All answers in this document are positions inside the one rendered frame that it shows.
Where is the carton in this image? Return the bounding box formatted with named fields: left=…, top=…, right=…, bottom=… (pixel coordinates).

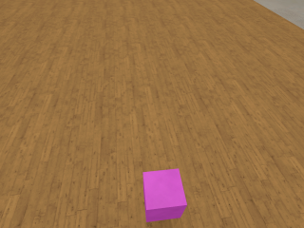
left=142, top=168, right=187, bottom=222

